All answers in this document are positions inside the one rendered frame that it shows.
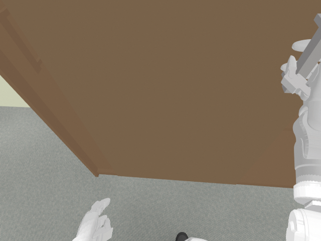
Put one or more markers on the right robot forearm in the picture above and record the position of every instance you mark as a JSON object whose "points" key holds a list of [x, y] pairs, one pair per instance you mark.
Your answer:
{"points": [[307, 156]]}

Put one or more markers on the left robot hand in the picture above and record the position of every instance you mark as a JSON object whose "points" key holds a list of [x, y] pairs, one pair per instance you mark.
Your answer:
{"points": [[91, 224]]}

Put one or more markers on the robot right upper arm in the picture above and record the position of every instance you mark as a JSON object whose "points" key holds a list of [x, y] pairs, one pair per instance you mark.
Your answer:
{"points": [[304, 225]]}

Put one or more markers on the handle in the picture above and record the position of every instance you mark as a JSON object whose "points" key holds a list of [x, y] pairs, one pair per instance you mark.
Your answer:
{"points": [[310, 56], [13, 40]]}

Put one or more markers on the wardrobe door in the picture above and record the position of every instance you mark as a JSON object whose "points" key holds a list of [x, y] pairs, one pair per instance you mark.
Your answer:
{"points": [[50, 93], [186, 90]]}

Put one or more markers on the right robot hand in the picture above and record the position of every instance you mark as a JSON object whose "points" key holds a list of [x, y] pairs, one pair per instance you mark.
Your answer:
{"points": [[295, 83]]}

